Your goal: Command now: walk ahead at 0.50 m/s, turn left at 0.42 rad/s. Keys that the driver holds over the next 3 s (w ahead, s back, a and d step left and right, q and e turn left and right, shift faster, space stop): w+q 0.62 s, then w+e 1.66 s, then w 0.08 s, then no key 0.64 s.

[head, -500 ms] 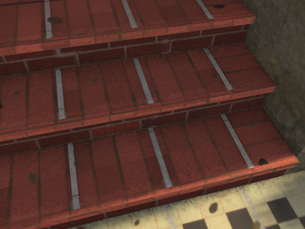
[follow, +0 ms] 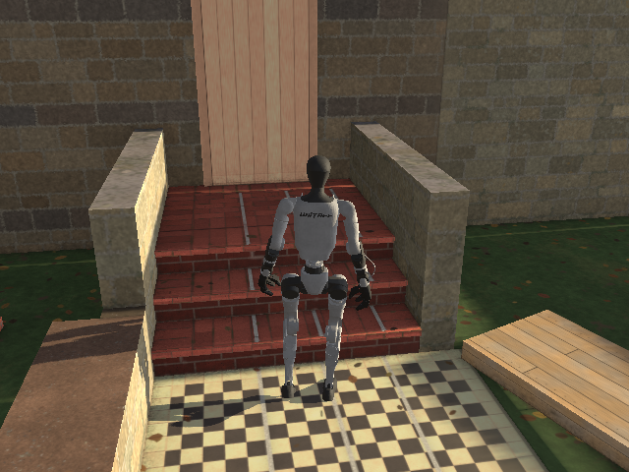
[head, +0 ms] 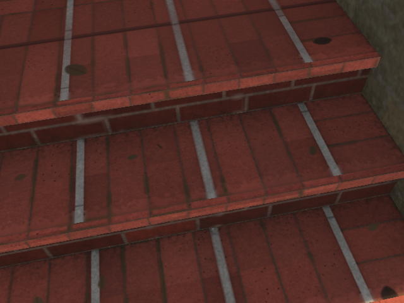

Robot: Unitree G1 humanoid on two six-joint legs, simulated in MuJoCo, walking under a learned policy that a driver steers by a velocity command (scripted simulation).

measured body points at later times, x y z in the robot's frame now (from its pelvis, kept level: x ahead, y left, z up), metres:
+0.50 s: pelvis +0.22 +0.10 -0.01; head +0.28 +0.10 +0.44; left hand +0.05 +0.29 -0.14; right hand +0.56 +0.02 -0.06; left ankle +0.38 +0.23 -0.55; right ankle +0.05 -0.08 -0.73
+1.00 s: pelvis +0.50 +0.24 +0.18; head +0.53 +0.29 +0.62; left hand +0.68 +0.43 +0.07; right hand +0.47 +0.00 +0.05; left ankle +0.39 +0.23 -0.57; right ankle +0.68 +0.20 -0.29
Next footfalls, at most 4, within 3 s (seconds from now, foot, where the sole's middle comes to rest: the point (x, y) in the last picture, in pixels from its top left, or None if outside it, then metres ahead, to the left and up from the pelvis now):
0.52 left None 0.42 0.25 -0.61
1.10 right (121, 189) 0.70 0.27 -0.44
1.54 left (49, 72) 1.04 0.50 -0.27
2.02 right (141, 23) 1.29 0.23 -0.27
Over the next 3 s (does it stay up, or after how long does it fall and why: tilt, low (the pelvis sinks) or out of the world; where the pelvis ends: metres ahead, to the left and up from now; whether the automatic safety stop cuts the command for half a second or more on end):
stays up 1.55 0.22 0.51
